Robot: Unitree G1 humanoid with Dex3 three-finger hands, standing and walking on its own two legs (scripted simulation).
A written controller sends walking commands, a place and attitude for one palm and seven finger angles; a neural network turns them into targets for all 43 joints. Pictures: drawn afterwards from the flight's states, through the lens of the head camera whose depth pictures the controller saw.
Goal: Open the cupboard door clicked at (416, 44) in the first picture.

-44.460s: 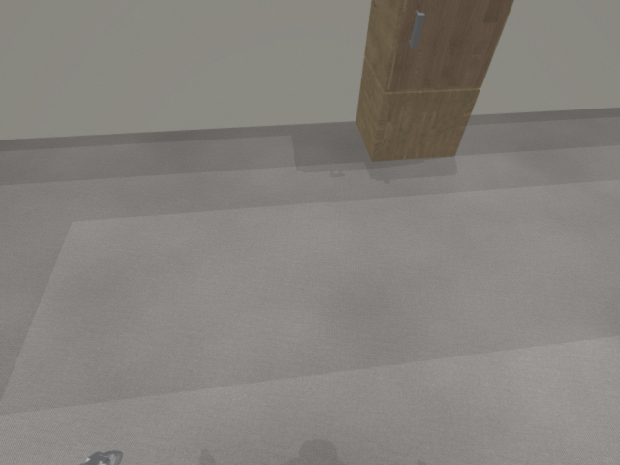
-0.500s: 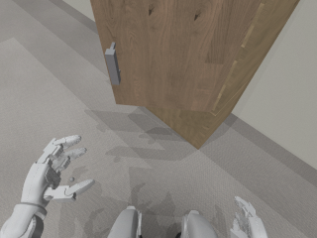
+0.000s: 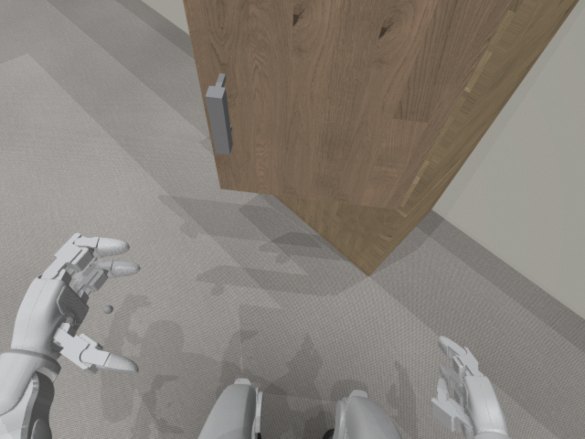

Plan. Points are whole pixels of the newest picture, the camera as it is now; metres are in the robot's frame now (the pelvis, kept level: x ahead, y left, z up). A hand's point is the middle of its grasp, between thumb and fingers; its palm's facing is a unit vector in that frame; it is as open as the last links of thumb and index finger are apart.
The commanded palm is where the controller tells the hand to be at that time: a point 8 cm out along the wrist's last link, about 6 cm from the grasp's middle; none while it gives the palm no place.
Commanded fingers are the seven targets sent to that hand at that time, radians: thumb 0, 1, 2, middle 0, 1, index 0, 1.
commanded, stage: raise the hand with hooked fingers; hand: left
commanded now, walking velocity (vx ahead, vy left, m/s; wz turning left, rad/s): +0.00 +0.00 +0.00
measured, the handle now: (223, 114) +0.62 +0.18 +0.02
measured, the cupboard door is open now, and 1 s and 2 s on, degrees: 39 39 39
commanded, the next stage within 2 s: move the hooked fingers beside the handle in 0.78 s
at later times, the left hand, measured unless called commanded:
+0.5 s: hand (104, 284) +0.28 +0.26 +0.04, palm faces -0.05 -1.00 -0.05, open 14.0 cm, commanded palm +0.27 +0.31 +0.04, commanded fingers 0.00 -0.50 0.30 -0.30 -1.20 -0.30 -1.20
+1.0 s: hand (103, 281) +0.29 +0.26 +0.04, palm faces -0.03 -1.00 -0.05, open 14.0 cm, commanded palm +0.29 +0.31 +0.04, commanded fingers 0.00 -0.50 0.30 -0.30 -1.20 -0.30 -1.20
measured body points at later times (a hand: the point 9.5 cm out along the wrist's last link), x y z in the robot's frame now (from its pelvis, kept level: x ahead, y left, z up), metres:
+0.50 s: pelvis +0.00 -0.01 +0.00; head +0.10 +0.01 +0.44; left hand +0.28 +0.32 +0.04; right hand +0.16 -0.27 -0.08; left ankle +0.03 +0.10 -0.63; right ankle +0.03 -0.12 -0.63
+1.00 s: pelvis +0.00 -0.01 +0.00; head +0.10 +0.01 +0.43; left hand +0.28 +0.32 +0.04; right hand +0.17 -0.26 -0.09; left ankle +0.03 +0.10 -0.63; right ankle +0.03 -0.12 -0.63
